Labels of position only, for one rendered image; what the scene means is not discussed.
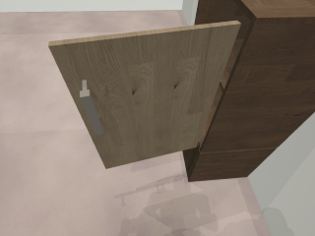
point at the cupboard door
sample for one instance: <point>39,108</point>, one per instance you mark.
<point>152,89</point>

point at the handle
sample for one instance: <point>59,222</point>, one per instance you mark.
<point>89,105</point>

